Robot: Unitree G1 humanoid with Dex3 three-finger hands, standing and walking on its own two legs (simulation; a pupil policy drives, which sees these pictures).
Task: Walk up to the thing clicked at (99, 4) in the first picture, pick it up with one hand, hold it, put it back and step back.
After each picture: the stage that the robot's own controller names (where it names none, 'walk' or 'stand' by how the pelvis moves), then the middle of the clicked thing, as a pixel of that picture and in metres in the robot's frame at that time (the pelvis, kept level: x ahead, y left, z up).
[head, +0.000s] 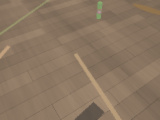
stand; (99, 10) +2.13 -0.26 -0.66
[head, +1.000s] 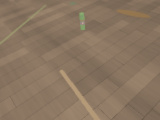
walk; (82, 21) +2.00 +0.10 -0.62
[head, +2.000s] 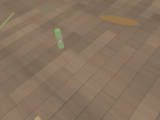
walk; (59, 38) +1.41 +0.34 -0.65
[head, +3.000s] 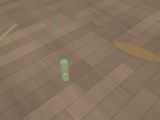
walk; (64, 70) +0.95 +0.21 -0.64
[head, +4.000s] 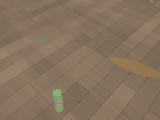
walk; (58, 101) +0.64 +0.18 -0.64
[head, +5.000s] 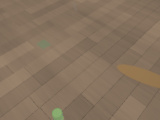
stand; (59, 119) +0.46 +0.19 -0.64
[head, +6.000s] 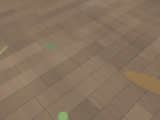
stand; out of the picture +0.45 +0.16 -0.65
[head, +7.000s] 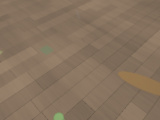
stand; out of the picture +0.47 +0.18 -0.66
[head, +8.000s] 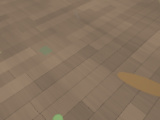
stand; out of the picture +0.46 +0.18 -0.66
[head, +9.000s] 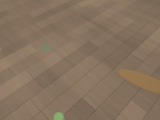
go down; out of the picture +0.46 +0.18 -0.66
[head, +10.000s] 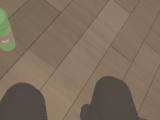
go down; (2, 32) +0.53 +0.26 -0.23
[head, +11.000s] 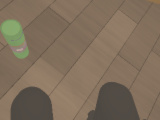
approach; (17, 42) +0.53 +0.25 -0.26
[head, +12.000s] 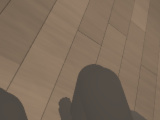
close in; out of the picture +0.51 +0.31 -0.16
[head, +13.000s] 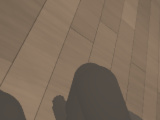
close; out of the picture +0.50 +0.30 -0.16
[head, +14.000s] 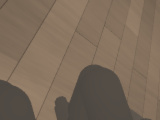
lift; out of the picture +0.43 +0.26 -0.17
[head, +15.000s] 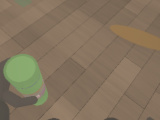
lift; (31, 85) +0.33 +0.16 +0.03
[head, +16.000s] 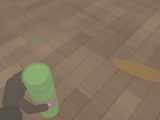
hold; (44, 94) +0.31 +0.14 +0.04
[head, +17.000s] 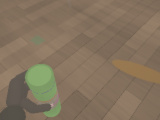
hold; (46, 94) +0.31 +0.13 +0.03
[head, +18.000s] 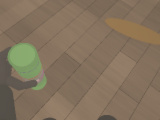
crouch; (31, 71) +0.39 +0.16 -0.03
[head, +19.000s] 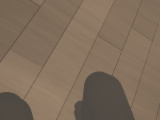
lower; out of the picture +0.52 +0.25 -0.07
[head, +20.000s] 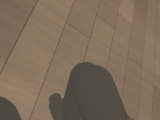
lower; out of the picture +0.48 +0.29 -0.17
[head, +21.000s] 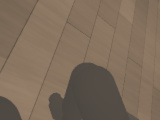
lower; out of the picture +0.48 +0.29 -0.17
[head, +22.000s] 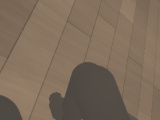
lower; out of the picture +0.48 +0.29 -0.17
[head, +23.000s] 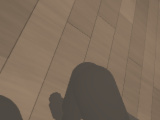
lower; out of the picture +0.48 +0.29 -0.18
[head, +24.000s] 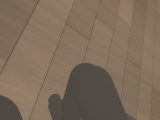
open; out of the picture +0.48 +0.28 -0.18
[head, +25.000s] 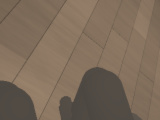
stand; out of the picture +0.48 +0.26 -0.19
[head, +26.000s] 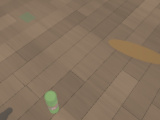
stand; (52, 103) +0.46 +0.17 -0.53
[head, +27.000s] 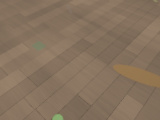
stand; out of the picture +0.44 +0.16 -0.60
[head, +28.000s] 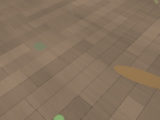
stand; out of the picture +0.44 +0.16 -0.60
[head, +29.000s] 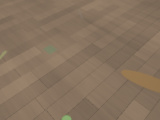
stand; out of the picture +0.46 +0.14 -0.65
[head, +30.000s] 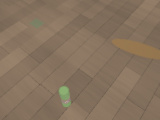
walk; (65, 97) +0.53 +0.13 -0.63
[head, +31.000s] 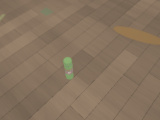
walk; (68, 68) +0.81 +0.14 -0.63
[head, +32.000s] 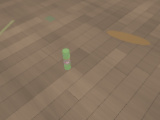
stand; (66, 59) +1.10 +0.21 -0.64
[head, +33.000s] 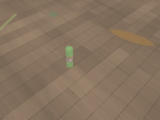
stand; (69, 57) +1.09 +0.14 -0.65
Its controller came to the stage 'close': yes
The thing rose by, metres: 0.68
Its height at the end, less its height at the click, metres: +0.00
